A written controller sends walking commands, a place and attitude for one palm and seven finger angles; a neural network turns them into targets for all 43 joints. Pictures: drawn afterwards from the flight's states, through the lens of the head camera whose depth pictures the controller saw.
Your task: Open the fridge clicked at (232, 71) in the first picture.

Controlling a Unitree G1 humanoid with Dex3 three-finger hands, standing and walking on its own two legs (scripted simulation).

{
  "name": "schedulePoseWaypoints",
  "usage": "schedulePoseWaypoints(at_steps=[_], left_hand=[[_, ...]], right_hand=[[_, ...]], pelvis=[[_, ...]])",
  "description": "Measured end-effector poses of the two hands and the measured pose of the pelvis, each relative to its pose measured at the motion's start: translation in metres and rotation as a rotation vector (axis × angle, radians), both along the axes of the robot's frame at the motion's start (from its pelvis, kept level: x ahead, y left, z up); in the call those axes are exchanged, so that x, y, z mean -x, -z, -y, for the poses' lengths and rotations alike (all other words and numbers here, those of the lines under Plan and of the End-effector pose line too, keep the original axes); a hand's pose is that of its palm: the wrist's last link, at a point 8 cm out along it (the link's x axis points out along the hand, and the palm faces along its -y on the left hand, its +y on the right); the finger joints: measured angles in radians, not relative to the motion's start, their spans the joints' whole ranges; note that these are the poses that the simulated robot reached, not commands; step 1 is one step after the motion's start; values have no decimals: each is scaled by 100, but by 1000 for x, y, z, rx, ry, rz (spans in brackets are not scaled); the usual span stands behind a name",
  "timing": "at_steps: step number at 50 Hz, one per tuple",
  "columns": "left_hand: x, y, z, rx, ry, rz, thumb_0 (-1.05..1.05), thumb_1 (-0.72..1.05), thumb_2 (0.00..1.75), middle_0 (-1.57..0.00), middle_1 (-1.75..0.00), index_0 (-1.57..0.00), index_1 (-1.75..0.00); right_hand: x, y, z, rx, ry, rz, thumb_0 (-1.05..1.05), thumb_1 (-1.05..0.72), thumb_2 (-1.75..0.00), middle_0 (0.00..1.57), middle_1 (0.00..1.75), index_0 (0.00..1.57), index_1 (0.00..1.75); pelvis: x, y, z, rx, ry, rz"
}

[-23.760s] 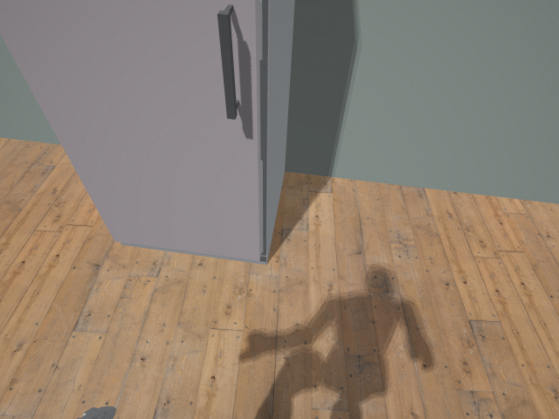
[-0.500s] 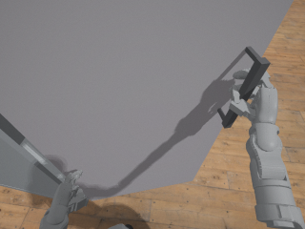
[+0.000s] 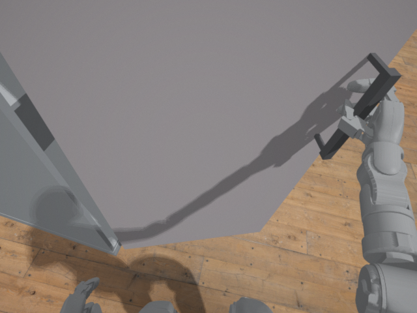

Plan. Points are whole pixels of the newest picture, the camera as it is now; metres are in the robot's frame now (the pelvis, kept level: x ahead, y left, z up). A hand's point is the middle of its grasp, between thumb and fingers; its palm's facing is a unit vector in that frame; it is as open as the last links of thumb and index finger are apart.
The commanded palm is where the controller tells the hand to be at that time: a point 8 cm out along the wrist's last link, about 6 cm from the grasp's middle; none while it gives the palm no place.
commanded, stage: stop walking and hold the door back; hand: right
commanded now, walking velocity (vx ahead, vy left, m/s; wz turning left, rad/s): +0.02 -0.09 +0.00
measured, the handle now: (346, 113) +0.48 -0.21 +0.14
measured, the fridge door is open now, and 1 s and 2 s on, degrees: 64 60 59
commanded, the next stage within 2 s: loosen the grip on the handle in 0.04 s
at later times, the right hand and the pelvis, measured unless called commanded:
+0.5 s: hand (344, 117) +0.46 -0.20 +0.14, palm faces +0.21 +0.96 -0.18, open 11.5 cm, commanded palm +0.41 -0.24 +0.15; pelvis +0.01 -0.05 +0.00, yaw +2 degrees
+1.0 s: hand (346, 116) +0.47 -0.21 +0.14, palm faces +0.29 +0.94 -0.20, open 14.6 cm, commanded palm +0.43 -0.26 +0.14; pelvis +0.04 -0.03 +0.00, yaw +2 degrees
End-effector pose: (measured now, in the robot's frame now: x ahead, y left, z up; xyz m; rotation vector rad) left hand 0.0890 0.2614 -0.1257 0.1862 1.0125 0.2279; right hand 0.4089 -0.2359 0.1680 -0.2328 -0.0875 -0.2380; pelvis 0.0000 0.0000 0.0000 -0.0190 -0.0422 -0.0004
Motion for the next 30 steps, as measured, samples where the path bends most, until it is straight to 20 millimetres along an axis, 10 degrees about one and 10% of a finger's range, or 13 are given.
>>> schedulePoseWaypoints(at_steps=[7,14,30], left_hand=[[-15,-28,-15,-101,13,67,1,91,90,-20,-30,-20,-30],[-23,-43,16,-74,50,159,1,91,90,-20,-30,-20,-30],[20,-13,77,45,19,-22,1,90,90,-21,-30,-21,-30]], right_hand=[[3,2,1,-36,-38,36,1,-69,-82,46,140,40,140],[-12,1,12,-74,-65,3,-2,-54,-73,46,140,44,140],[-35,29,9,-38,-19,-24,0,42,-26,39,131,38,131]], pelvis=[[-1,-4,10,18,-10,-8],[-2,3,27,-14,-17,-55],[-22,2,56,-27,-39,-101]])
